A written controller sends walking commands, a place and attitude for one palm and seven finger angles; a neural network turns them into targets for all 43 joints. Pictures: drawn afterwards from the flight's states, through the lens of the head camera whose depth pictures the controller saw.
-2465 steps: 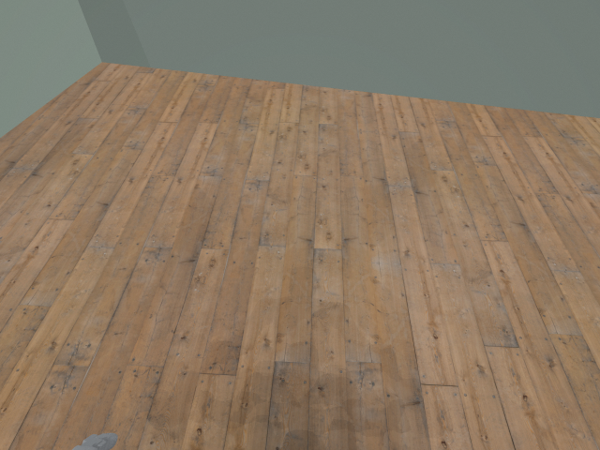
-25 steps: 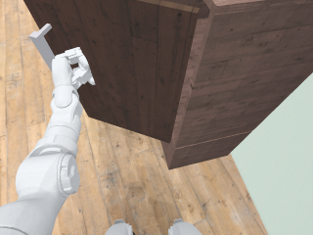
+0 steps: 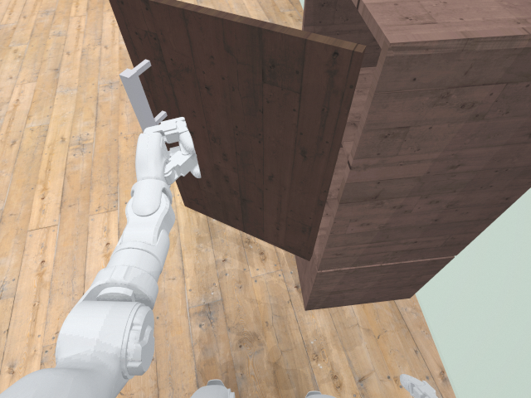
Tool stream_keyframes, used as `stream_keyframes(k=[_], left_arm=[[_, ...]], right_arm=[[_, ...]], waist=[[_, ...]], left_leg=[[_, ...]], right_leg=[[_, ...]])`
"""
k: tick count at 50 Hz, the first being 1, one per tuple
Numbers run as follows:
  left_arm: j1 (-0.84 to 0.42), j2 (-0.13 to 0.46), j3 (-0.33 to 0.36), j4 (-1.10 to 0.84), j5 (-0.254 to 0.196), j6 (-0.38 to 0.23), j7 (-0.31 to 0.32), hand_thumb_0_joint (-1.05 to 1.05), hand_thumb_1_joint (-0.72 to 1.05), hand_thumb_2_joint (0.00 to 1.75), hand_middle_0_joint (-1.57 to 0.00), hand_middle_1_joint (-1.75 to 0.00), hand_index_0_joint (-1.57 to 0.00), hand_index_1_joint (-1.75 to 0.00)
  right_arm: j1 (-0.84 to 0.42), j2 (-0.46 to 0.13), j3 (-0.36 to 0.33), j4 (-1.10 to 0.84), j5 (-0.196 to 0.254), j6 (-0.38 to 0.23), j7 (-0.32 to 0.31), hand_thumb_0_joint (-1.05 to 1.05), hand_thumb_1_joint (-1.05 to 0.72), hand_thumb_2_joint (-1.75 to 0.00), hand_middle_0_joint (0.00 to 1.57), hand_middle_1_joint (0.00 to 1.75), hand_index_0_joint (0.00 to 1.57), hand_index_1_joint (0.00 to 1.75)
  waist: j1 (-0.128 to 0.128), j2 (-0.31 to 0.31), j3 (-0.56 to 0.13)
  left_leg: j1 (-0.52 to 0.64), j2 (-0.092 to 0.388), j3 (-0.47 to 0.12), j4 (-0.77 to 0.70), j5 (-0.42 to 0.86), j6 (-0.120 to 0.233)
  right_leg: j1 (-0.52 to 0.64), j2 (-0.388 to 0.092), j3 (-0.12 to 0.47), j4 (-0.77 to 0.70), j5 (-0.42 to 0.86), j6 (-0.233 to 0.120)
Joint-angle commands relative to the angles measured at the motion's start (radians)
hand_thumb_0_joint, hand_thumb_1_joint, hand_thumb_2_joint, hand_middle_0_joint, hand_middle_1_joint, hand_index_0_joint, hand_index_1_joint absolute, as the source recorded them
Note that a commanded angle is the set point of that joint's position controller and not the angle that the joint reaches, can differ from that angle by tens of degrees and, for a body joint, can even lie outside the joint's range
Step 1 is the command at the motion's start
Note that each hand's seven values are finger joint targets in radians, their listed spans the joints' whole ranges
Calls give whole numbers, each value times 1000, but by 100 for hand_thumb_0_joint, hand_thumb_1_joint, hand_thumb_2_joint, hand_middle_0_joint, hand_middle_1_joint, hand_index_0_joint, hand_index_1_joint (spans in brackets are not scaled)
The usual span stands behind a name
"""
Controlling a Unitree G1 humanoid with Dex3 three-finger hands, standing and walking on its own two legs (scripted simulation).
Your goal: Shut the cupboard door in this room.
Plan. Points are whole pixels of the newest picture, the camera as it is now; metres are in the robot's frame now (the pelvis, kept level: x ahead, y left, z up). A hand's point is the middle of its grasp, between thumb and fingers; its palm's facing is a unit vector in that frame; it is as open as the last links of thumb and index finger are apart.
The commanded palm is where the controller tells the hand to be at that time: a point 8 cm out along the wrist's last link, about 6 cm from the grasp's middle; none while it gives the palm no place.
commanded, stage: draw the hand back to the body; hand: left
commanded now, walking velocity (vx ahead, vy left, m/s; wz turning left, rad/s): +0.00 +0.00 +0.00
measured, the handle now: (147, 98) +0.62 +0.22 +0.09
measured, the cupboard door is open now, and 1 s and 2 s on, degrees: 57 57 57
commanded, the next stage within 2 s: step back with the hand held close in 1.52 s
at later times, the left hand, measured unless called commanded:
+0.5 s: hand (121, 204) +0.33 +0.17 +0.15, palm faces +0.06 -0.99 -0.08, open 3.1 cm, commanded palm +0.30 +0.23 +0.16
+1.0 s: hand out of the picture +0.24 +0.27 +0.19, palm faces +0.36 -0.86 -0.35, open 5.0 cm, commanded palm +0.19 +0.31 +0.21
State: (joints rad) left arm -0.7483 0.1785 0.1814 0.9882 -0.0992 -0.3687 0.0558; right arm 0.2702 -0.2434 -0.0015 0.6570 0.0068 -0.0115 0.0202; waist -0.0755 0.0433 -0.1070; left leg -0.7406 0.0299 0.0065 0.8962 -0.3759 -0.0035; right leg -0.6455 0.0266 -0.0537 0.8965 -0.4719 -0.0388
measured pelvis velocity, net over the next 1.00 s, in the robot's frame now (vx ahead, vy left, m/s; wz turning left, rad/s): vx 0.02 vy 0.02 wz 0.00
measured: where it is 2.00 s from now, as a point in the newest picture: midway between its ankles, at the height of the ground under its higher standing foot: outside the picture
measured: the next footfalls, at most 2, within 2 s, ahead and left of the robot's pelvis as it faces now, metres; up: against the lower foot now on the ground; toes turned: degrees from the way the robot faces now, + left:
none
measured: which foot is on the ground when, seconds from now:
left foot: down 0.00-1.00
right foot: down 0.00-1.00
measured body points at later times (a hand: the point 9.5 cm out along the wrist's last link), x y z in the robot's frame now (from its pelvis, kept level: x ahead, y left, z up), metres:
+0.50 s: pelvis +0.00 +0.01 +0.03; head +0.00 -0.01 +0.48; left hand +0.32 +0.23 +0.16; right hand +0.15 -0.24 -0.07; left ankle +0.03 +0.12 -0.69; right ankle -0.02 -0.09 -0.69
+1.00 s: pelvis +0.02 +0.02 +0.05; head +0.00 +0.00 +0.50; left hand +0.21 +0.31 +0.21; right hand +0.21 -0.18 -0.04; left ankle +0.03 +0.12 -0.69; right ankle -0.02 -0.09 -0.69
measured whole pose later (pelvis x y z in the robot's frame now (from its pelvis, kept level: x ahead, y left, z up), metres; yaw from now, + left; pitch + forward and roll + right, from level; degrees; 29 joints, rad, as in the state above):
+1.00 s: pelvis +0.02 +0.02 +0.05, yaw +0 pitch -5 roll +0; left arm 0.33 0.33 0.23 -0.27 -0.08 -0.01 0.08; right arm 0.17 -0.22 0.06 0.61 0.02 0.01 -0.06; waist 0.06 0.08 0.03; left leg -0.13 -0.02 0.04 0.41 -0.20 0.03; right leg -0.03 -0.01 -0.02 0.38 -0.27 0.00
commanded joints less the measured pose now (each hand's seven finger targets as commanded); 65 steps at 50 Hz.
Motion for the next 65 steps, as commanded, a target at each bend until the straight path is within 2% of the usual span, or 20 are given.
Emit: stream_keyframes(k=[1, 5, 10, 16, 20, 22, 23, 25, 28, 30, 32, 38, 42, 46, 50, 53, 55, 57, 61, 65], left_arm=[[-304, 204, 72, -304, -18, -72, -18, 0, 90, 90, -130, -150, -130, -150], [-126, 231, 88, -402, -38, -23, -49, 0, 90, 90, -130, -150, -130, -150], [-24, 237, 77, -633, -85, 33, -85, 0, 90, 90, -130, -150, -130, -150], [107, 173, 0, -836, -120, 77, -127, 0, 90, 90, -130, -150, -130, -150], [271, 190, 18, -905, -139, 148, -145, 0, 90, 90, -122, -141, -122, -141], [277, 187, 18, -965, -146, 187, -150, 0, 90, 90, -116, -135, -116, -135], [315, 262, -34, -1037, -34, 183, -89, 0, 90, 90, -113, -132, -113, -132], [385, 255, -25, -1062, -16, 211, -39, 0, 90, 90, -108, -126, -108, -126], [441, 265, -4, -1132, 1, 237, -5, 0, 90, 90, -100, -117, -100, -117], [505, 276, 10, -1159, 7, 256, 6, 0, 90, 90, -94, -111, -94, -111], [514, 264, 2, -1223, 12, 264, 13, 0, 90, 90, -89, -105, -89, -105], [693, 265, 28, -1371, 19, 287, 26, 0, 90, 90, -72, -87, -72, -87], [793, 294, 86, -1415, 17, 297, 30, 0, 90, 90, -61, -75, -61, -75], [890, 324, 144, -1485, 18, 295, 39, 0, 90, 90, -50, -63, -50, -63], [1009, 379, 230, -1502, 13, 294, 48, 0, 90, 90, -39, -51, -39, -51], [1063, 378, 253, -1569, 12, 280, 50, 0, 90, 90, -31, -42, -31, -42], [1121, 404, 294, -1572, 11, 280, 55, 0, 90, 90, -25, -36, -25, -36], [1152, 400, 308, -1591, 8, 273, 58, 0, 90, 90, -20, -30, -20, -30], [1090, 344, 242, -1547, 14, 271, 56, 0, 90, 90, -20, -30, -20, -30], [1079, 375, 266, -1538, 18, 266, 62, 0, 90, 90, -20, -30, -20, -30]], right_arm=[[110, -139, -47, -103, 8, -24, -7, 0, -90, -90, 20, 30, 20, 30], [91, -141, -47, -139, 22, -18, -13, 0, -90, -90, 20, 30, 20, 30], [32, -136, -41, -165, 43, -28, -37, 0, -90, -90, 20, 30, 20, 30], [-43, -122, -29, -170, 59, -76, -56, 0, -90, -90, 20, 30, 20, 30], [-87, -128, -21, -181, 64, -95, -63, 0, -90, -90, 20, 30, 20, 30], [-118, -122, -13, -193, 69, -100, -66, 0, -90, -90, 20, 30, 20, 30], [-152, -104, -15, -196, 60, -73, -86, 0, -90, -90, 20, 30, 20, 30], [-166, -105, -8, -196, 52, -46, -107, 0, -90, -90, 20, 30, 20, 30], [-196, -90, 8, -199, 49, -28, -117, 0, -90, -90, 20, 30, 20, 30], [-204, -91, 12, -198, 43, -21, -121, 0, -90, -90, 20, 30, 20, 30], [-217, -82, 20, -204, 42, -19, -118, 0, -90, -90, 20, 30, 20, 30], [-227, -83, 22, -214, 26, -28, -103, 0, -90, -90, 20, 30, 20, 30], [-236, -84, 21, -214, 20, -24, -98, 0, -90, -90, 20, 30, 20, 30], [-239, -81, 19, -213, 16, -33, -93, 0, -90, -90, 20, 30, 20, 30], [-241, -89, 7, -207, 13, -45, -94, 0, -90, -90, 20, 30, 20, 30], [-237, -80, 2, -210, 19, -57, -92, 0, -90, -90, 20, 30, 20, 30], [-235, -86, -2, -204, 17, -67, -93, 0, -90, -90, 20, 30, 20, 30], [-233, -80, -4, -207, 21, -73, -95, 0, -90, -90, 20, 30, 20, 30], [-222, -92, -9, -193, 21, -88, -102, 0, -90, -90, 20, 30, 20, 30], [-221, -98, -13, -186, 16, -98, -109, 0, -90, -90, 20, 30, 20, 30]], waist=[[18, -31, -444], [39, -126, -366], [47, -93, -297], [55, -6, -233], [83, -45, -187], [85, -34, -159], [78, -67, -103], [78, -108, -78], [82, -37, -59], [89, -40, -46], [86, 19, -40], [101, 30, -34], [111, -8, 7], [123, 36, 0], [137, -24, 25], [138, 31, 5], [145, 24, 27], [144, 24, 42], [121, -2, 102], [132, -21, 89]], left_leg=[[330, -39, 2, -92, 289, 37], [290, -39, 20, -134, 261, 47], [343, -39, 32, -190, 229, 54], [446, -35, 18, -252, 205, 53], [469, -35, 11, -289, 209, 52], [482, -35, 8, -310, 195, 50], [521, -38, 6, -350, 192, 51], [538, -35, 5, -384, 182, 57], [609, -30, 2, -434, 212, 54], [641, -25, 0, -462, 235, 55], [679, -22, -5, -491, 248, 48], [740, -13, -14, -533, 340, 40], [726, -11, -16, -546, 340, 39], [724, -13, -18, -547, 358, 35], [701, -12, -14, -541, 358, 39], [711, -13, -6, -528, 384, 39], [695, -14, -3, -524, 386, 38], [693, -10, -4, -527, 366, 36], [689, -13, -1, -539, 296, 43], [695, -16, -3, -542, 284, 48]], right_leg=[[163, 5, 51, -135, 503, 29], [244, 4, 60, -182, 519, 41], [287, -2, 70, -251, 477, 49], [270, 0, 49, -300, 383, 36], [303, -3, 37, -323, 372, 33], [300, -5, 33, -335, 354, 33], [288, -28, 78, -415, 336, 38], [336, -33, 78, -461, 297, 42], [379, -28, 61, -488, 316, 33], [411, -25, 56, -512, 333, 31], [430, -23, 49, -528, 338, 26], [497, -17, 34, -553, 411, 21], [513, -19, 31, -571, 408, 23], [536, -24, 31, -570, 411, 21], [539, -23, 32, -583, 413, 25], [542, -29, 32, -566, 437, 26], [540, -27, 35, -578, 441, 25], [525, -27, 32, -576, 415, 26], [475, -28, 33, -596, 341, 32], [483, -26, 36, -603, 328, 32]])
